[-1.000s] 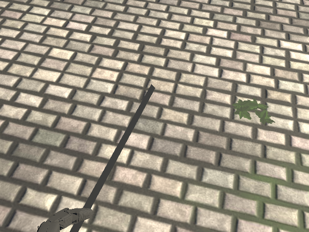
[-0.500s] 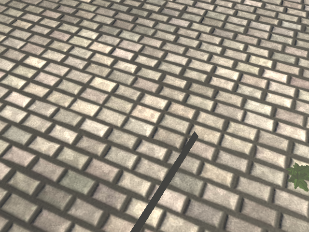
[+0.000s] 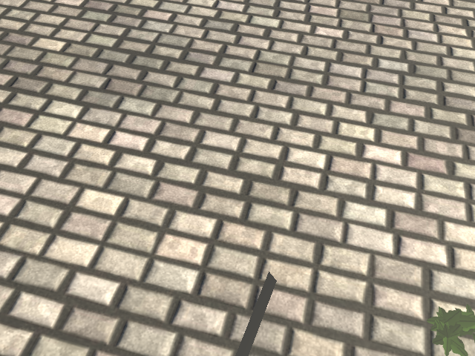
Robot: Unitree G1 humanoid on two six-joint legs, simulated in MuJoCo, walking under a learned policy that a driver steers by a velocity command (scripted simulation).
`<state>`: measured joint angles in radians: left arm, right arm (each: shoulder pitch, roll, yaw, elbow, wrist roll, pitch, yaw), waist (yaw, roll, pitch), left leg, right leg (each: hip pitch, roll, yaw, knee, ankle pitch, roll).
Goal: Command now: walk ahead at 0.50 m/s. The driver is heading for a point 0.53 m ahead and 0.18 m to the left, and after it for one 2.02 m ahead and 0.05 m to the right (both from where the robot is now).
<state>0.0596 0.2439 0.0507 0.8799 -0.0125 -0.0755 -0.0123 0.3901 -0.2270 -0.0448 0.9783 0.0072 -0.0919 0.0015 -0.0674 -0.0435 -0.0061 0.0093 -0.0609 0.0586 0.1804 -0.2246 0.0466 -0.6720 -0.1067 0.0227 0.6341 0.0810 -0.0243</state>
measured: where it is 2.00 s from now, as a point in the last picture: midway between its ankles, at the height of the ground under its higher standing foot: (198, 328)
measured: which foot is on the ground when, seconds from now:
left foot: down 0.00-0.14, up 0.16-0.70, down 0.72-1.00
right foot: up 0.00-0.12, down 0.14-0.72, up 0.74-1.00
